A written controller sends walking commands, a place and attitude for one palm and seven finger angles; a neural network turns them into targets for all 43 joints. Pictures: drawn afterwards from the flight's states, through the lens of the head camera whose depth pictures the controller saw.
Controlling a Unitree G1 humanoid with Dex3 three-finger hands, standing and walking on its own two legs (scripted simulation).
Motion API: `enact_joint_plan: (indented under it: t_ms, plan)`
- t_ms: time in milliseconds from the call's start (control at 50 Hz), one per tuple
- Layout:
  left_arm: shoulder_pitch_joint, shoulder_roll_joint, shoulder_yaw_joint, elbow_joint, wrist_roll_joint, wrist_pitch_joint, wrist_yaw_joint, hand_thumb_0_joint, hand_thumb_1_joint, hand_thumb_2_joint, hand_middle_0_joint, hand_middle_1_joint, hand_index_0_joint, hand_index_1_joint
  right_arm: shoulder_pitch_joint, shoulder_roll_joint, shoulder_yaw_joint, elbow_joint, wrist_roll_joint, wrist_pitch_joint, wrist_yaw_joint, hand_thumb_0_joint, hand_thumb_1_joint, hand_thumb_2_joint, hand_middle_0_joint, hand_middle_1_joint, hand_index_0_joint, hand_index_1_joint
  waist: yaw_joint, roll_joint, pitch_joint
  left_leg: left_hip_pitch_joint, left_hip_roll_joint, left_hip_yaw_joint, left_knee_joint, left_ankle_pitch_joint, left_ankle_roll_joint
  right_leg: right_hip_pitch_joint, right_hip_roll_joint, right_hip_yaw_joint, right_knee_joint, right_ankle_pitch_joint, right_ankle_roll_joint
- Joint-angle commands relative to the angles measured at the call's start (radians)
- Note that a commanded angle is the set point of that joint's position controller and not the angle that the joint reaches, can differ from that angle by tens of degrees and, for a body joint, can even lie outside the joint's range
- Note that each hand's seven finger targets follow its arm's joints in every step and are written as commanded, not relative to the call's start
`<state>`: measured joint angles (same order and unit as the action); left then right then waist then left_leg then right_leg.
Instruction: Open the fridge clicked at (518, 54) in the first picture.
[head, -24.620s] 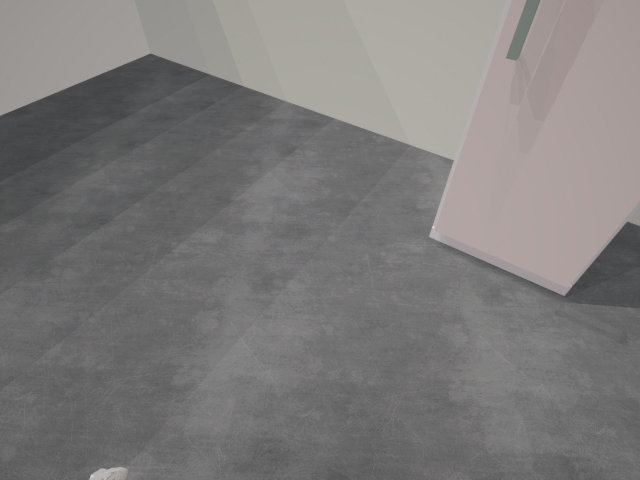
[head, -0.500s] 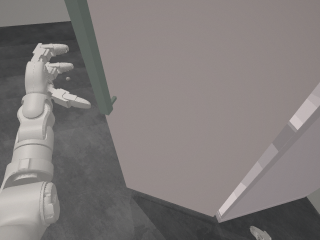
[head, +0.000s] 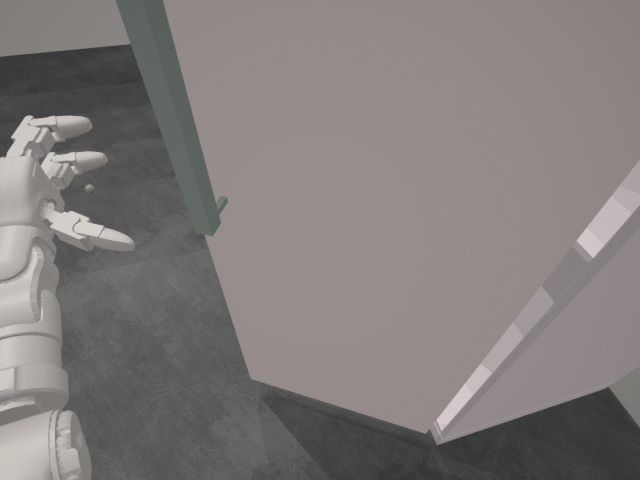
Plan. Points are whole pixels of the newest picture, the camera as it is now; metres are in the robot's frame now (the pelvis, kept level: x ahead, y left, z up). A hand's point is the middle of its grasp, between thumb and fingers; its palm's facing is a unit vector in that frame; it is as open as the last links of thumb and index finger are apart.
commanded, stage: slip the hand off the handle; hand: left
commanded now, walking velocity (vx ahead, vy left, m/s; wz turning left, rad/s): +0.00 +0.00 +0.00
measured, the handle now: (182, 95) +0.46 +0.18 +0.26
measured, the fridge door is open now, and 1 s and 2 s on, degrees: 57 57 57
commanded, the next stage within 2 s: draw the hand back to the body in 0.42 s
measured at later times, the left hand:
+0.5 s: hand (54, 250) +0.29 +0.27 +0.19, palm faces +0.28 -0.95 -0.12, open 14.7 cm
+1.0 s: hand (42, 296) +0.24 +0.26 +0.18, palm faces +0.17 -0.98 -0.01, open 14.7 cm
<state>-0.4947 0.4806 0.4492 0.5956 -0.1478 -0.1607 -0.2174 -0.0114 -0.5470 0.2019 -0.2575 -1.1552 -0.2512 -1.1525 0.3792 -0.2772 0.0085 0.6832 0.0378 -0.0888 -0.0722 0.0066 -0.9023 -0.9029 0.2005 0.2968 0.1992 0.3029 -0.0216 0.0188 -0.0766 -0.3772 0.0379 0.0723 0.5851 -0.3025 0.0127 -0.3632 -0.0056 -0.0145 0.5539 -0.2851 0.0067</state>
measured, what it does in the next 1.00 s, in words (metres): stands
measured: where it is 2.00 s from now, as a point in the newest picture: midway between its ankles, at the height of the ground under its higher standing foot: outside the picture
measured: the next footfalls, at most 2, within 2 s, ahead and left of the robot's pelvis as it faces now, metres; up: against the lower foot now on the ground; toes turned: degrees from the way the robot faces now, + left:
none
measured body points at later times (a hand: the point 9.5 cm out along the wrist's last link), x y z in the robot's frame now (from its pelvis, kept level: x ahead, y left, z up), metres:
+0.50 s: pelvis -0.01 +0.00 +0.00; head -0.03 -0.01 +0.45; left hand +0.27 +0.32 +0.19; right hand +0.19 -0.22 -0.07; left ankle +0.00 +0.11 -0.73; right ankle +0.00 -0.13 -0.73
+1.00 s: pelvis -0.02 -0.02 +0.01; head -0.06 -0.03 +0.45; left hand +0.23 +0.31 +0.19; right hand +0.19 -0.23 -0.06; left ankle +0.00 +0.11 -0.73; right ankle +0.00 -0.13 -0.73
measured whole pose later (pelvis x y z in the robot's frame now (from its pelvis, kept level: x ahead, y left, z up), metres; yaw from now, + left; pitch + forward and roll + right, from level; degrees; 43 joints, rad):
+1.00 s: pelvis -0.02 -0.02 +0.01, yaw +3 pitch -4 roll +0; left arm -0.10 0.39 0.42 0.07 -0.32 0.25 -0.33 -0.01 -0.54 0.20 -0.25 -1.15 -0.25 -1.15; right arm 0.22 -0.27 0.08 0.64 0.07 -0.21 -0.12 0.01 -0.90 -0.90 0.20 0.30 0.20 0.30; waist 0.07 0.05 -0.05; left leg -0.20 0.03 0.03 0.50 -0.24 -0.01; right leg -0.17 -0.01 -0.06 0.48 -0.25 -0.01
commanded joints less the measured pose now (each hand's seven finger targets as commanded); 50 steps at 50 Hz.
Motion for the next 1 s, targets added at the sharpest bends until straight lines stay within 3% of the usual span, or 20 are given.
enact_joint_plan:
  t_ms: [0, 140, 180, 300, 360, 380, 420, 460, 480, 520, 540, 560, 580, 620, 660, 720, 760, 820, 900, 980]
  plan:
    - [-0.343, 0.252, 0.027, -0.420, -0.021, -0.039, 0.026, 0.000, -0.550, 0.200, -0.250, -1.150, -0.250, -1.150, -0.097, -0.126, -0.046, -0.162, -0.004, -0.065, -0.018, 0.000, -0.900, -0.900, 0.200, 0.300, 0.200, 0.300, 0.040, 0.107, -0.288, 0.208, -0.016, -0.056, -0.063, 0.352, 0.017, 0.096, 0.026, -0.012, -0.040, 0.305, -0.032]
    - [-0.245, 0.197, -0.006, -0.439, -0.037, 0.036, 0.036, 0.000, -0.550, 0.200, -0.250, -1.150, -0.250, -1.150, -0.156, -0.121, -0.028, -0.158, 0.005, -0.089, -0.040, 0.000, -0.900, -0.900, 0.200, 0.300, 0.200, 0.300, 0.037, 0.050, -0.185, 0.182, -0.015, -0.072, -0.097, 0.225, 0.012, 0.067, 0.022, -0.022, -0.073, 0.200, -0.031]
    - [-0.263, 0.204, -0.004, -0.494, -0.034, 0.040, 0.037, 0.000, -0.550, 0.200, -0.250, -1.150, -0.250, -1.150, -0.166, -0.119, -0.025, -0.162, 0.003, -0.094, -0.041, 0.000, -0.900, -0.900, 0.200, 0.300, 0.200, 0.300, 0.042, 0.063, -0.217, 0.203, -0.018, -0.074, -0.096, 0.249, 0.011, 0.087, 0.017, -0.019, -0.073, 0.221, -0.033]
    - [-0.173, 0.122, -0.058, -0.557, -0.055, 0.058, 0.034, 0.000, -0.550, 0.200, -0.250, -1.150, -0.250, -1.150, -0.215, -0.103, -0.010, -0.170, 0.005, -0.114, -0.043, 0.000, -0.900, -0.900, 0.200, 0.300, 0.200, 0.300, 0.050, 0.031, -0.172, 0.209, -0.019, -0.081, -0.107, 0.225, 0.007, 0.090, 0.016, -0.027, -0.086, 0.204, -0.031]
    - [-0.096, 0.173, 0.005, -0.589, -0.057, 0.072, 0.038, 0.000, -0.550, 0.200, -0.250, -1.150, -0.250, -1.150, -0.225, -0.107, -0.011, -0.168, 0.002, -0.114, -0.046, 0.000, -0.900, -0.900, 0.200, 0.300, 0.200, 0.300, 0.071, 0.019, -0.185, 0.206, -0.019, -0.072, -0.106, 0.240, 0.009, 0.125, 0.013, -0.024, -0.089, 0.223, -0.031]
    - [-0.086, 0.157, -0.008, -0.630, -0.058, 0.076, 0.036, 0.000, -0.550, 0.200, -0.250, -1.150, -0.250, -1.150, -0.237, -0.099, -0.006, -0.179, 0.001, -0.117, -0.041, 0.000, -0.900, -0.900, 0.200, 0.300, 0.200, 0.300, 0.077, 0.043, -0.197, 0.210, -0.023, -0.070, -0.108, 0.258, 0.009, 0.140, 0.010, -0.023, -0.085, 0.245, -0.031]
    - [-0.090, 0.125, -0.039, -0.669, -0.059, 0.081, 0.037, 0.000, -0.550, 0.200, -0.250, -1.150, -0.250, -1.150, -0.251, -0.089, -0.001, -0.179, 0.004, -0.122, -0.042, 0.000, -0.900, -0.900, 0.200, 0.300, 0.200, 0.300, 0.069, 0.072, -0.176, 0.220, -0.024, -0.071, -0.112, 0.250, 0.005, 0.128, 0.013, -0.027, -0.090, 0.231, -0.033]
    - [-0.126, 0.131, -0.040, -0.661, -0.062, 0.085, 0.043, 0.000, -0.550, 0.200, -0.250, -1.150, -0.250, -1.150, -0.251, -0.095, 0.002, -0.166, 0.002, -0.126, -0.049, 0.000, -0.900, -0.900, 0.200, 0.300, 0.200, 0.300, 0.055, 0.031, -0.145, 0.210, -0.022, -0.070, -0.112, 0.213, 0.011, 0.114, 0.011, -0.021, -0.107, 0.203, -0.028]
    - [-0.143, 0.167, -0.012, -0.661, -0.061, 0.086, 0.047, 0.000, -0.550, 0.200, -0.250, -1.150, -0.250, -1.150, -0.250, -0.097, 0.001, -0.162, 0.001, -0.128, -0.054, 0.000, -0.900, -0.900, 0.200, 0.300, 0.200, 0.300, 0.058, 0.042, -0.149, 0.202, -0.024, -0.073, -0.118, 0.196, 0.011, 0.118, 0.010, -0.019, -0.111, 0.186, -0.027]
    - [-0.133, 0.144, -0.029, -0.649, -0.061, 0.086, 0.045, 0.000, -0.550, 0.200, -0.250, -1.150, -0.250, -1.150, -0.259, -0.091, 0.004, -0.159, 0.001, -0.133, -0.059, 0.000, -0.900, -0.900, 0.200, 0.300, 0.200, 0.300, 0.058, 0.053, -0.143, 0.202, -0.030, -0.072, -0.122, 0.180, 0.011, 0.119, 0.009, -0.018, -0.115, 0.167, -0.028]
    - [-0.121, 0.134, -0.033, -0.474, -0.167, 0.206, -0.052, 0.000, -0.550, 0.200, -0.250, -1.150, -0.250, -1.150, -0.288, -0.118, 0.019, -0.152, 0.029, -0.139, -0.075, 0.000, -0.900, -0.900, 0.200, 0.300, 0.200, 0.300, 0.052, 0.045, -0.174, 0.222, -0.031, -0.073, -0.146, 0.147, 0.015, 0.190, 0.002, -0.012, -0.133, 0.186, -0.039]
    - [-0.158, 0.153, -0.030, -0.543, -0.191, 0.255, -0.108, 0.000, -0.550, 0.200, -0.250, -1.150, -0.250, -1.150, -0.306, -0.114, 0.024, -0.170, 0.039, -0.144, -0.085, 0.000, -0.900, -0.900, 0.200, 0.300, 0.200, 0.300, 0.069, 0.051, -0.193, 0.236, -0.031, -0.072, -0.148, 0.168, 0.021, 0.219, -0.006, -0.009, -0.141, 0.219, -0.037]
    - [-0.193, 0.208, -0.009, -0.585, -0.192, 0.300, -0.143, 0.000, -0.550, 0.200, -0.250, -1.150, -0.250, -1.150, -0.323, -0.112, 0.029, -0.188, 0.041, -0.157, -0.094, 0.000, -0.900, -0.900, 0.200, 0.300, 0.200, 0.300, 0.077, 0.079, -0.212, 0.249, -0.036, -0.076, -0.149, 0.195, 0.026, 0.232, -0.009, -0.010, -0.136, 0.246, -0.036]
    - [-0.202, 0.220, -0.010, -0.639, -0.174, 0.345, -0.162, 0.000, -0.550, 0.200, -0.250, -1.150, -0.250, -1.150, -0.327, -0.093, 0.040, -0.206, 0.038, -0.171, -0.090, 0.000, -0.900, -0.900, 0.200, 0.300, 0.200, 0.300, 0.085, 0.098, -0.192, 0.265, -0.040, -0.086, -0.155, 0.221, 0.024, 0.216, -0.003, -0.019, -0.139, 0.241, -0.036]
    - [-0.111, 0.224, 0.044, -0.633, -0.186, 0.335, -0.140, 0.000, -0.550, 0.200, -0.250, -1.150, -0.250, -1.150, -0.320, -0.093, 0.037, -0.207, 0.028, -0.178, -0.072, 0.000, -0.900, -0.900, 0.200, 0.300, 0.200, 0.300, 0.098, 0.041, -0.164, 0.251, -0.036, -0.088, -0.151, 0.235, 0.021, 0.215, -0.001, -0.016, -0.149, 0.248, -0.036]
    - [-0.017, 0.167, 0.039, -0.589, -0.205, 0.326, -0.124, 0.000, -0.550, 0.200, -0.250, -1.150, -0.250, -1.150, -0.312, -0.098, 0.029, -0.204, 0.033, -0.181, -0.054, 0.000, -0.900, -0.900, 0.200, 0.300, 0.200, 0.300, 0.093, -0.034, -0.097, 0.213, -0.032, -0.085, -0.163, 0.176, 0.018, 0.181, 0.006, -0.027, -0.154, 0.185, -0.028]
    - [0.050, 0.178, 0.057, -0.568, -0.202, 0.345, -0.122, 0.000, -0.550, 0.200, -0.250, -1.150, -0.250, -1.150, -0.315, -0.106, 0.023, -0.207, 0.034, -0.174, -0.048, 0.000, -0.900, -0.900, 0.200, 0.300, 0.200, 0.300, 0.104, -0.014, -0.086, 0.203, -0.031, -0.071, -0.160, 0.153, 0.019, 0.177, -0.001, -0.013, -0.162, 0.157, -0.027]
    - [0.025, 0.185, 0.041, -0.641, -0.182, 0.369, -0.118, 0.000, -0.550, 0.200, -0.250, -1.150, -0.250, -1.150, -0.324, -0.104, 0.023, -0.223, 0.039, -0.168, -0.048, 0.000, -0.900, -0.900, 0.200, 0.300, 0.200, 0.300, 0.094, 0.026, -0.085, 0.200, -0.034, -0.065, -0.166, 0.128, 0.020, 0.168, -0.003, -0.010, -0.168, 0.114, -0.023]
    - [0.012, 0.200, 0.063, -0.783, -0.187, 0.335, -0.105, 0.000, -0.550, 0.200, -0.250, -1.150, -0.250, -1.150, -0.336, -0.093, 0.025, -0.233, 0.031, -0.185, -0.054, 0.000, -0.900, -0.900, 0.200, 0.300, 0.200, 0.300, 0.096, 0.058, -0.136, 0.249, -0.036, -0.067, -0.158, 0.162, 0.023, 0.192, 0.001, -0.006, -0.166, 0.141, -0.024]
    - [0.093, 0.177, 0.061, -0.794, -0.199, 0.321, -0.113, 0.000, -0.441, 0.252, -0.246, -1.086, -0.246, -1.086, -0.329, -0.091, 0.028, -0.214, 0.029, -0.197, -0.062, 0.000, -0.900, -0.900, 0.200, 0.300, 0.200, 0.300, 0.093, 0.051, -0.092, 0.242, -0.034, -0.061, -0.162, 0.159, 0.023, 0.188, 0.002, -0.009, -0.174, 0.150, -0.019]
